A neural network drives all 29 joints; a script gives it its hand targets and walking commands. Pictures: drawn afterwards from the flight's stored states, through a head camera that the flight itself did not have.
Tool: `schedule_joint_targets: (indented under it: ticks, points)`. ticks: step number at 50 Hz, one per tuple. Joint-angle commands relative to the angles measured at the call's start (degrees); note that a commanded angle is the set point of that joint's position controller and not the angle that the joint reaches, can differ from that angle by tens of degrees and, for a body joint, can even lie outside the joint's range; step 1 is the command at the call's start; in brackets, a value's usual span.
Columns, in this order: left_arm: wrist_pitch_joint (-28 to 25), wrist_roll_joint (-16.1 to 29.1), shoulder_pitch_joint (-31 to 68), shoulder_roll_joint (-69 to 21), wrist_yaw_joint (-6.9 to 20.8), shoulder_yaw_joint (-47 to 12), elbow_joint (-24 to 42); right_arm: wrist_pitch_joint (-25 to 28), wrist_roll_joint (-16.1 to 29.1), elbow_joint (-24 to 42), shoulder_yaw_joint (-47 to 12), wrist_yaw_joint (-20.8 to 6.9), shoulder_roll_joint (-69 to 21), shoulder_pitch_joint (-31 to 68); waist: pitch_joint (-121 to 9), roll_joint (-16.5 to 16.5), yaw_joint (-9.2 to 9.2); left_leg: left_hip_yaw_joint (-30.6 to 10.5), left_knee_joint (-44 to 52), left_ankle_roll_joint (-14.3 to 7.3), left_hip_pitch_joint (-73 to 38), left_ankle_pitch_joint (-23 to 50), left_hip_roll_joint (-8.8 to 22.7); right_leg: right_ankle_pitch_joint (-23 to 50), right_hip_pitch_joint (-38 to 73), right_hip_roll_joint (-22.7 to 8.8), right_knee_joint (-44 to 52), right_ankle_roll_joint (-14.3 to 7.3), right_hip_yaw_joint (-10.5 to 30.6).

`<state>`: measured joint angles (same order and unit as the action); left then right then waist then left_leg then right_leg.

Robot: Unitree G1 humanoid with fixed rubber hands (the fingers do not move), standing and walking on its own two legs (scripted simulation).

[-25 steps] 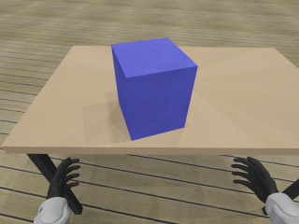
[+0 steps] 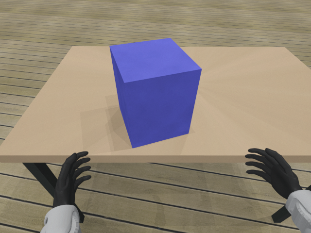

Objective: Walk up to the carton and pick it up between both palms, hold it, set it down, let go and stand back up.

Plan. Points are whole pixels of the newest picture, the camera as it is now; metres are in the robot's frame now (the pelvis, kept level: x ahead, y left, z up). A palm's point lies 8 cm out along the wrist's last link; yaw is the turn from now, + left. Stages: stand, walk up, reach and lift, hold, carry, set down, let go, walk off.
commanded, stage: reach and lift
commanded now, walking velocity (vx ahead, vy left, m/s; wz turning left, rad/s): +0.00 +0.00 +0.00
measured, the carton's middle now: (151, 92) +0.52 +0.02 +0.11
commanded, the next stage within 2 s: none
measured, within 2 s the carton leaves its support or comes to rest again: neither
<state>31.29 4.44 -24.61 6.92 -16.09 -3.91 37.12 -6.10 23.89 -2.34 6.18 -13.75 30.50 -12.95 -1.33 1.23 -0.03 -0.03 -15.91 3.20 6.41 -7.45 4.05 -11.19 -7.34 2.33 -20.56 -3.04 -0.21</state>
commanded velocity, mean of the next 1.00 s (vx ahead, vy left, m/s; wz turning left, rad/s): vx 0.00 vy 0.00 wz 0.00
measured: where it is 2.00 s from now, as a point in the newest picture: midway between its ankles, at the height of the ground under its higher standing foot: outside the picture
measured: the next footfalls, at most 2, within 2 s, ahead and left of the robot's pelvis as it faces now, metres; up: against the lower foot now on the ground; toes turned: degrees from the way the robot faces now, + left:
none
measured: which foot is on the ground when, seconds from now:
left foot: down 0.00-1.00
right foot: down 0.00-1.00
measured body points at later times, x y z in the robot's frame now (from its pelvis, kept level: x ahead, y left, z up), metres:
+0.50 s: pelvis +0.00 +0.00 +0.00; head -0.02 +0.00 +0.45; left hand +0.25 +0.19 +0.14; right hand +0.30 -0.25 +0.12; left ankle +0.01 +0.17 -0.75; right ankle +0.00 -0.08 -0.75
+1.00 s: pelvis -0.01 +0.00 +0.00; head -0.04 +0.00 +0.45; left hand +0.31 +0.21 +0.18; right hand +0.36 -0.23 +0.17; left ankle +0.01 +0.17 -0.75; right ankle +0.00 -0.08 -0.75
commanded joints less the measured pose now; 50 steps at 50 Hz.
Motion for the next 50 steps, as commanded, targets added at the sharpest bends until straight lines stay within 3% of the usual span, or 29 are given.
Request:
schedule_joint_targets:
  ticks: [1,2,4,6,9,13,15,17,18,20,21,22,24,25,26,30,34,35,37,39,40,41,42,44,45,46,48,49,50]
  points:
    - [-0.62,1.2,7.76,-6.69,-2.08,-1.28,10.29,1.41,3.17,14.32,4.59,0.9,18.75,8.4,-2.1,7.52,-2.65,-1.03,0.91,-2.89,-6.89,3.39,-1.23,3.77,-6.25,-0.44,7.14,0.07,4.92]
    - [-0.22,1.5,11.72,-6.4,-2.51,-0.91,10.65,0.86,3.54,12.66,4.24,0.76,19.46,11.79,-3.45,5.19,-3.06,-0.61,0.76,-2.6,-7.25,2.24,-1.38,1.55,-7.5,-0.81,7.33,-0.04,5.26]
    - [0.6,1.21,16.71,-5.54,-3.56,0.1,11.14,-0.5,3.2,11.98,3.79,0.82,19.3,17.2,-3.5,5.52,-4.36,-0.57,1.57,-2.69,-6.7,-0.73,-1.04,-2.0,-8.18,-0.71,7.68,-0.69,5.17]
    - [2.68,1.39,20.75,-5.31,-3.48,-0.03,7.9,-1.64,3.23,11.96,3.33,2.26,17.24,20.02,-2.48,5.26,-3.76,-0.25,1.57,-2.85,-5.34,-2.48,-1.41,-3.72,-7.14,-1.94,8.12,-0.26,6.78]
    - [4.92,1.48,23.91,-4.75,-3.86,2.0,6.99,-2.58,3.53,15.9,2.67,3.68,17.39,24.07,-5.58,6.14,-4.34,0.4,1.09,-3.25,-6.59,1.46,-1.89,1.01,-4.79,-1.35,7.35,-0.61,7.07]
    - [9.4,0.25,26.45,-6.07,-3.37,4.26,3.55,-5.71,4.0,10.14,2.58,4.55,18.28,26.48,-4.45,5.74,-3.86,-0.12,1.56,-2.81,-8.41,1.5,-1.47,0.23,-4.4,-1.44,7.74,-0.85,6.83]
    - [10.76,-0.01,29.51,-4.55,-3.99,5.06,6.55,-6.37,4.73,11.16,1.78,5.32,18.19,29.52,-8.57,3.66,-4.14,-0.03,0.57,-2.42,-9.56,4.87,-1.82,4.92,-3.06,-0.68,6.27,-1.02,5.73]
    - [12.23,0.18,33.8,-3.9,-4.07,7.13,5.04,-7.32,4.53,10.49,1.15,6.49,18.72,34.34,-7.74,5.15,-4.49,0.67,-0.02,-2.6,-9.86,6.71,-2.08,8.49,-2.08,-0.31,5.68,-0.63,5.37]
    - [13.19,-0.12,29.39,-5.18,-3.86,5.27,7.08,-7.89,4.91,7.87,1.46,6.23,20.25,30.4,-7.95,2.79,-2.7,0.0,-0.35,-2.19,-12.22,9.79,-1.5,9.85,-2.48,0.35,5.31,-1.65,4.72]
    - [14.94,-0.72,30.45,-4.4,-2.89,8.1,4.55,-8.92,4.88,5.62,0.18,6.81,19.57,33.16,-8.62,4.72,-3.16,0.01,-0.74,-2.37,-12.3,13.0,-1.6,14.34,-0.43,0.29,5.35,-1.0,4.77]
    - [15.37,-0.55,32.35,-4.72,-2.77,7.42,5.37,-9.35,5.22,7.04,0.22,7.24,18.94,34.04,-6.25,3.4,-2.32,0.18,0.24,-1.92,-11.99,11.69,-1.65,14.99,-0.15,0.17,5.82,-0.93,4.63]
    - [15.51,-1.59,36.65,-3.33,-2.96,10.16,4.7,-9.5,5.4,7.59,0.09,7.42,18.61,38.34,-9.04,3.31,-4.06,0.75,-0.05,-1.82,-10.28,10.21,-2.13,10.61,0.18,0.21,5.67,-0.59,4.74]
    - [16.48,-0.97,36.35,-3.95,-3.41,9.36,6.69,-10.0,5.18,7.11,1.5,7.41,20.22,37.87,-9.4,1.27,-3.33,0.78,-0.22,-1.57,-10.86,10.82,-1.74,9.2,-0.3,0.65,5.6,-1.47,4.67]
    - [16.81,-0.05,44.54,-1.66,-3.67,10.84,3.08,-11.03,5.09,5.89,0.51,7.54,19.09,46.3,-9.4,2.27,-5.02,1.25,0.41,-2.16,-7.49,6.73,-1.9,4.74,-1.07,-0.2,5.94,-1.21,6.03]
    - [16.53,1.02,41.62,-2.67,-3.25,9.23,3.88,-11.24,5.05,3.6,0.56,7.46,18.1,42.72,-8.87,2.68,-2.86,0.51,0.58,-2.02,-7.95,7.37,-1.88,6.85,-0.71,-0.34,5.88,-0.9,5.83]
    - [18.32,0.46,43.77,-2.67,-2.61,11.32,1.18,-11.58,5.7,0.85,-0.44,7.76,20.32,46.3,-12.5,1.65,-2.95,0.45,-0.55,-1.41,-10.97,12.84,-1.66,15.19,0.79,0.43,4.93,-0.66,4.15]
    - [19.41,-0.04,51.18,-0.49,-2.21,13.9,-4.22,-12.29,5.4,0.87,-2.39,8.99,18.82,54.37,-12.38,3.38,-4.16,1.18,-0.4,-2.13,-7.91,9.34,-2.75,13.73,2.23,-0.36,4.97,0.32,5.41]
    - [19.32,-0.24,49.75,-1.32,-2.35,14.09,-2.39,-12.97,6.48,-2.51,-3.23,8.26,18.87,53.76,-13.87,1.58,-5.39,0.85,-0.86,-1.95,-9.35,11.97,-2.03,14.87,1.37,0.26,4.3,-0.61,4.59]
    - [19.99,-0.47,49.56,-2.37,-2.51,14.15,-0.83,-12.58,6.96,-1.6,-3.1,8.19,20.04,54.3,-16.34,0.71,-4.77,0.28,-1.13,-1.21,-9.89,14.35,-1.94,18.47,2.52,0.59,4.01,-0.72,3.78]
    - [19.96,-0.89,58.69,-0.08,-1.94,14.78,-7.67,-13.08,6.15,-5.83,-3.56,8.58,18.16,61.03,-15.97,0.33,-3.94,1.34,-1.07,-1.37,-8.25,11.94,-2.67,13.78,1.93,0.96,4.46,-0.93,3.99]
    - [20.25,-1.28,54.92,-0.52,-2.07,15.36,-7.62,-13.24,6.44,-5.62,-3.91,8.07,18.96,59.52,-15.08,0.56,-5.22,1.02,-1.26,-1.57,-7.33,11.21,-2.32,13.03,2.15,0.41,4.69,-0.72,5.5]
    - [20.02,-0.26,61.13,0.8,-2.26,15.12,-7.82,-13.22,6.62,-3.45,-4.07,8.38,19.56,65.73,-16.63,0.97,-5.63,1.27,-1.0,-1.51,-7.61,10.44,-2.49,12.88,1.39,0.87,4.27,-0.8,3.9]
    - [20.28,-0.22,63.43,1.26,-2.2,15.59,-11.63,-13.9,5.63,-8.26,-3.84,8.5,19.04,68.05,-15.04,1.13,-5.49,1.38,-0.68,-1.66,-6.07,9.0,-2.68,11.15,0.23,1.11,4.33,-0.95,3.75]
    - [19.86,-0.8,65.05,1.69,-2.47,16.49,-12.17,-13.52,5.83,-8.98,-4.48,8.13,19.12,68.02,-17.64,0.5,-5.72,1.73,-1.14,-1.51,-5.35,8.92,-2.88,9.83,0.81,0.78,4.44,-0.84,4.8]
    - [19.94,-0.83,67.72,2.24,-2.97,16.9,-13.18,-14.08,6.32,-9.13,-5.29,7.48,18.64,72.03,-18.29,0.74,-7.84,1.6,-0.81,-1.74,-5.53,7.18,-2.54,6.57,0.8,0.92,4.47,-1.48,4.59]
    - [20.46,-1.13,65.43,0.51,-3.17,17.19,-14.81,-14.43,5.75,-14.58,-4.62,7.14,18.61,69.11,-16.3,0.28,-6.41,1.38,-0.67,-1.49,-4.76,7.25,-2.16,7.26,-0.06,1.17,4.1,-1.52,4.0]
    - [20.59,-1.16,69.75,2.1,-3.29,16.47,-14.67,-14.56,5.72,-15.35,-5.72,7.12,19.31,72.93,-17.65,-0.73,-7.26,1.76,-0.8,-1.58,-4.93,7.73,-2.16,8.1,-0.16,1.39,3.8,-1.49,4.04]
    - [21.0,-0.42,68.36,0.44,-3.13,15.23,-14.43,-14.47,6.15,-17.25,-4.95,6.58,18.77,72.18,-17.79,-2.11,-5.0,0.92,-1.0,-0.87,-5.98,9.54,-2.43,10.51,-0.07,1.92,3.76,-1.98,2.52]
    - [20.44,-0.75,74.34,2.11,-3.3,16.49,-17.43,-14.56,5.98,-17.27,-6.32,6.23,18.29,78.32,-18.16,-2.37,-7.24,1.57,-0.6,-0.68,-4.74,7.55,-2.57,7.91,-0.52,1.93,4.31,-2.21,2.6]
